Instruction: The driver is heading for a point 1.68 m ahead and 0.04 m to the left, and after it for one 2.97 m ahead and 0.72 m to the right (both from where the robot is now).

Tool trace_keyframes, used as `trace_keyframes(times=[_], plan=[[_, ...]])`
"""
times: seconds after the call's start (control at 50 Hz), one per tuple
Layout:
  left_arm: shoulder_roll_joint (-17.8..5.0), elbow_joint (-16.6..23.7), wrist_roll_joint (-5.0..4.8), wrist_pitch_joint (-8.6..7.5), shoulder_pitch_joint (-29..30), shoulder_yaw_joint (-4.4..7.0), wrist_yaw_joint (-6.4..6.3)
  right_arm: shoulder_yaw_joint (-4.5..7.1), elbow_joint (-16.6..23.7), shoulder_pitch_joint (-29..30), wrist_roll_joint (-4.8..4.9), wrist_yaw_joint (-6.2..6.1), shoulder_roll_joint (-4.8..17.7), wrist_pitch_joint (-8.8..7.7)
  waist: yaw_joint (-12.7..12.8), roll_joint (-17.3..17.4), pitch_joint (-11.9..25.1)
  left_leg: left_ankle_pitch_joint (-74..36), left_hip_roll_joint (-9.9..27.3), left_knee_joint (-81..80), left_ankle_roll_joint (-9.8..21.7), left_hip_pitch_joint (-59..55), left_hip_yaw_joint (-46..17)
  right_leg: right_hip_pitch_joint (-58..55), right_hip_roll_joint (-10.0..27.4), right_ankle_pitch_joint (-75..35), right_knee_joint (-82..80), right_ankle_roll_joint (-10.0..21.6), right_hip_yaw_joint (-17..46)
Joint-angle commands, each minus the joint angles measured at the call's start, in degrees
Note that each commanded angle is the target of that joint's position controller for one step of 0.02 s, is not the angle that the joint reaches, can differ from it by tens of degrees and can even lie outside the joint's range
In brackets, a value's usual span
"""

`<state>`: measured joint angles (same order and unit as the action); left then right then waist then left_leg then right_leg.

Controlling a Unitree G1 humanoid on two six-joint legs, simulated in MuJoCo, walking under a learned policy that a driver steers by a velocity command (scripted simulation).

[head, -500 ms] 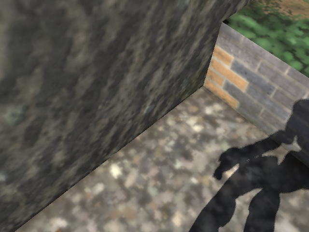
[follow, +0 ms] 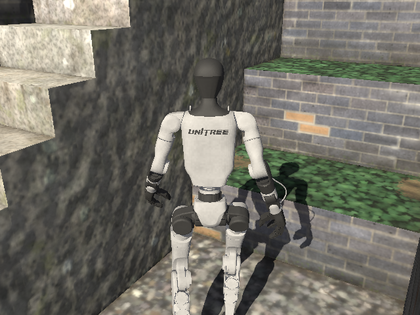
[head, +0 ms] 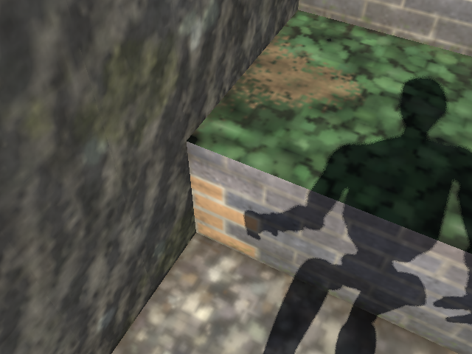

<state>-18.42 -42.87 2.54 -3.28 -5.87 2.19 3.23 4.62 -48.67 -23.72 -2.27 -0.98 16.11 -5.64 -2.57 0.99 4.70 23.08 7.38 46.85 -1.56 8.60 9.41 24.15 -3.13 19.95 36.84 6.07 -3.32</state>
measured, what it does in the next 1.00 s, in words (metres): walks ahead: left foot, then right foot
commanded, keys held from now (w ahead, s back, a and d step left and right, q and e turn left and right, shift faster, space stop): w+e+shift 0.16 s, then w+q+shift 0.84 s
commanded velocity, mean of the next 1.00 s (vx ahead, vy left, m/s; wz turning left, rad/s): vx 0.95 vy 0.00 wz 0.26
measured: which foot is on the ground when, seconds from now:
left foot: up 0.00-0.26, down 0.28-0.60, up 0.62-0.96, down 0.98-1.00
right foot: down 0.00-0.30, up 0.32-0.58, down 0.60-1.00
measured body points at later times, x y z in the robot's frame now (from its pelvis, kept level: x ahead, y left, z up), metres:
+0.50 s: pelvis +0.41 -0.07 +0.03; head +0.46 -0.05 +0.47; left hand +0.68 +0.11 -0.06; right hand +0.35 -0.35 -0.08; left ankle +0.40 +0.04 -0.72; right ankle +0.41 -0.20 -0.66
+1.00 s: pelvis +0.54 -0.09 +0.04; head +0.60 -0.09 +0.48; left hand +0.76 +0.14 -0.06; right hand +0.73 -0.37 -0.05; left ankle +0.57 -0.01 -0.70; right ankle +0.55 -0.18 -0.70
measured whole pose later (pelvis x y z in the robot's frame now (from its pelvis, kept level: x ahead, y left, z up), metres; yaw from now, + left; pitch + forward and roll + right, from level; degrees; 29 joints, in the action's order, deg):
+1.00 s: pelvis +0.54 -0.09 +0.04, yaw +3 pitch +4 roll +0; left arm -13.6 -42.1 -0.3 2.8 1.5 -0.5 0.6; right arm 3.5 -38.4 -4.0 1.6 -1.2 17.1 -2.6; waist -4.8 1.4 -3.0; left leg -2.1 -3.2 22.0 5.2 18.4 1.2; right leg 15.3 6.2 4.9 25.8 4.0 -19.1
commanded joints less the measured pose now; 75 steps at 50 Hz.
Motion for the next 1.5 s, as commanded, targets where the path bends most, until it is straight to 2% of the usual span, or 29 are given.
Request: trace_keyframes(times=[0.02,0.06,0.18,0.24,0.28,0.3,0.32,0.34,0.38,0.44,0.52,0.56,0.6,0.62,0.66,0.76,0.92,1.0,1.04,1.08,1.14,1.18,1.2,1.22,1.26,1.3,1.38,1.44,1.5], plan=[[-14.67,-2.28,-0.07,0.70,-23.45,4.50,-3.16,-1.49,12.99,18.53,-1.52,1.38,3.95,-3.09,12.31,-7.33,0.70,-3.22,-4.90,34.22,1.88,51.27,-10.59,-43.58,16.38,2.31,-21.35,12.73,41.23],[-11.43,-0.39,-0.63,1.35,-19.75,3.81,-3.74,-2.02,13.20,16.23,-1.38,2.24,5.22,-2.83,6.66,0.52,-2.68,-6.73,-2.09,25.03,1.95,46.90,-11.45,-35.86,13.26,-15.30,-19.97,9.78,29.74],[-10.88,2.05,-2.52,-1.66,-9.86,3.82,-1.65,-4.36,18.61,20.63,-0.09,1.63,3.05,0.82,1.06,-6.75,-10.04,-7.96,-7.42,-10.10,-0.08,18.41,-3.35,-6.07,2.10,-29.12,-25.90,8.13,16.97],[-11.54,-0.57,-2.72,-4.38,-14.79,4.40,-0.82,-2.63,14.81,10.20,0.29,-0.12,6.55,-0.68,-0.78,-8.39,-0.15,-19.03,-12.07,-15.20,2.75,1.62,-0.09,-14.57,3.67,-64.05,-12.86,4.63,16.19],[-9.25,-0.01,-1.54,-5.00,-9.65,3.33,-1.53,0.08,8.38,-12.03,0.27,-2.29,10.91,-1.02,-12.80,-4.20,8.87,-18.93,-7.59,-15.24,5.44,-17.70,-2.28,-7.79,0.09,-58.68,15.01,2.12,14.53],[-4.37,2.73,-2.55,-5.14,-4.56,1.93,-2.29,2.49,6.15,-21.19,-0.86,-3.26,18.38,-0.47,-17.72,12.06,11.83,-8.26,5.31,-21.90,13.90,-22.09,-26.15,3.89,-9.27,-26.91,45.32,-1.10,9.74],[0.07,4.80,-3.49,-5.59,-13.62,0.26,-2.67,2.21,6.06,-12.03,-1.54,-2.62,18.89,-1.00,-5.11,25.40,13.95,-9.86,13.18,-31.83,21.64,-24.55,-55.21,15.29,-12.46,3.87,51.06,-0.77,14.86],[-2.57,3.24,-1.51,-4.98,-13.53,-0.61,-3.41,1.34,8.40,-1.07,-0.64,-1.64,12.82,-1.15,-0.84,14.54,7.54,-0.46,12.77,-31.68,22.04,-18.96,-50.19,17.47,-2.49,-2.33,47.10,-0.02,13.81],[-4.76,4.96,1.06,-3.29,-5.11,-0.54,-3.55,-0.31,8.29,2.79,1.95,-1.44,7.30,-1.76,-0.38,0.35,-1.22,-16.69,7.22,-32.84,19.24,-4.98,-38.38,12.48,1.50,-4.04,39.30,-4.25,10.93],[-0.77,9.18,1.65,-1.89,1.90,-2.97,-3.24,-1.27,5.12,4.16,2.50,-2.35,6.73,-3.57,2.59,-2.37,-4.24,-57.28,1.84,-31.32,17.50,2.98,-25.48,7.22,3.13,-2.10,25.91,-9.55,7.64],[1.91,9.64,-1.31,-2.11,3.48,-5.40,-2.83,-0.76,4.13,6.13,2.30,-1.37,8.38,-2.40,2.30,6.61,1.21,-68.93,-3.84,-29.76,10.39,2.30,-19.26,-7.91,-1.08,-17.42,-4.20,-7.96,3.97],[2.53,6.34,0.90,-1.71,-7.93,-5.14,-5.10,-2.04,5.58,11.35,3.74,-1.71,4.72,-2.79,9.58,10.82,11.02,-91.28,-1.23,-15.88,10.16,2.74,-19.19,-18.63,1.23,-26.60,-2.31,-3.60,5.14],[-0.83,3.38,2.17,-2.65,-17.87,-3.65,-6.76,-2.25,8.95,16.82,4.81,-0.50,3.80,-3.63,14.80,0.15,9.65,-61.31,-6.37,7.46,7.05,21.11,-18.76,-34.40,6.10,-36.50,-12.91,-2.94,5.40],[-4.64,4.60,2.57,-1.99,-14.62,-3.06,-6.42,-3.47,11.56,16.87,4.25,0.70,-0.91,-3.35,10.87,-15.77,8.50,-6.06,-14.75,22.11,5.57,37.15,-17.43,-44.09,23.09,-75.95,-15.77,1.12,21.65],[-3.66,6.19,2.54,-0.44,-6.70,-1.85,-4.50,-3.21,8.71,4.73,2.04,-0.73,-0.68,-0.96,1.21,-5.29,10.62,0.40,-11.59,45.99,3.76,35.83,-17.14,-35.48,28.65,-88.47,-11.02,7.26,16.73],[-2.67,6.37,-1.04,-4.10,8.39,-1.49,-4.53,-1.64,14.14,8.85,-0.83,-2.36,1.30,4.58,-6.39,-6.71,1.49,0.04,-9.93,43.57,0.77,29.48,-10.02,-14.16,19.14,-88.20,-19.56,-0.95,-4.22],[-5.18,8.16,-2.99,2.79,19.49,1.53,-4.56,-0.20,9.67,4.12,6.22,0.63,2.36,3.65,-10.44,-14.09,15.69,-22.22,-9.66,-24.17,7.52,16.31,-8.88,-45.54,18.18,-92.26,1.22,-0.48,-8.53],[-4.73,9.92,-2.62,5.07,24.08,0.87,-3.63,-0.22,5.31,-4.11,1.98,-0.84,0.48,3.64,-12.24,-7.56,14.13,-36.90,-14.53,-26.89,5.39,9.70,-8.76,-33.37,14.31,-44.37,10.55,0.18,-13.24],[-2.73,9.43,-1.29,6.52,16.27,0.61,-2.78,0.12,7.03,5.20,1.45,-2.76,4.14,3.53,-2.95,7.25,13.11,-51.50,-9.76,-29.22,5.75,14.18,-29.04,-27.33,3.97,3.10,12.90,-3.60,-11.82],[1.64,11.27,-0.86,7.12,6.50,-0.29,-1.86,-0.25,13.96,26.69,2.32,-3.20,6.36,2.41,9.11,15.53,8.14,-45.82,-6.10,-37.35,10.29,23.99,-44.60,-25.50,-2.03,5.66,14.49,-6.29,-1.26],[-2.06,9.29,-3.67,4.67,5.90,0.16,-5.26,0.44,7.72,12.30,3.95,-1.40,4.40,1.67,2.85,3.13,7.60,-51.60,-5.06,-35.08,4.44,-0.25,-41.52,-23.51,-2.32,5.64,-16.32,-6.61,-2.01],[-3.07,8.28,-0.82,4.38,-0.72,0.83,-5.81,1.71,7.83,8.26,6.48,-1.46,4.87,1.61,4.04,6.64,12.46,-57.97,-10.40,-35.03,-5.25,6.46,-31.15,-40.88,-1.62,-0.63,-18.80,-5.69,-6.33],[-7.50,6.46,2.73,4.06,-6.33,2.72,-5.77,2.02,9.91,12.12,6.71,-1.52,6.29,1.80,7.77,-0.84,11.59,-41.95,-17.95,-30.80,-15.98,19.85,-22.16,-49.41,4.86,7.79,-23.58,-0.21,-2.31],[-7.92,8.98,1.06,3.15,8.56,3.67,-7.65,2.25,8.71,11.16,7.58,-2.78,3.14,2.32,6.00,-35.50,8.29,0.83,-21.33,10.84,-11.44,16.57,-17.98,-24.55,27.60,6.39,-30.06,8.31,16.87],[2.75,13.18,-0.92,1.25,28.10,-0.60,-8.32,2.09,8.47,3.27,2.78,-3.73,3.37,3.76,-9.34,-18.55,-2.17,5.99,-9.17,35.15,-2.10,7.98,-21.14,4.51,32.64,-18.39,-34.42,7.27,6.37],[1.69,10.65,-0.66,-0.27,24.67,-1.19,-7.84,0.42,6.64,2.16,2.84,-3.12,0.08,2.52,-11.13,0.37,-4.26,-2.69,-6.83,5.12,1.54,8.47,-20.37,-6.11,19.89,-33.89,-24.61,-0.31,-2.80],[1.80,4.74,-3.55,-0.99,10.11,-1.26,-5.23,-5.76,8.15,13.59,0.84,-1.41,-11.07,-0.73,0.60,-2.98,1.54,-18.46,-10.07,-32.15,0.83,2.70,-8.49,-22.37,14.69,-34.32,-17.31,0.09,-1.33],[6.97,5.60,-2.31,-1.59,5.15,-3.38,-3.96,-6.29,9.80,19.22,-0.45,-1.82,-4.73,-1.35,6.72,7.55,3.59,-42.62,2.83,-31.38,0.09,-6.79,-17.70,-14.49,10.39,-11.15,-24.73,-7.62,3.88],[5.59,5.05,-3.35,-0.69,8.26,-3.56,-3.69,-6.63,9.49,22.49,0.36,-1.64,-0.88,-2.11,2.93,6.51,0.46,-9.60,4.72,-44.92,-2.01,3.95,-20.88,-17.73,7.78,-10.41,-18.29,-10.11,3.73]])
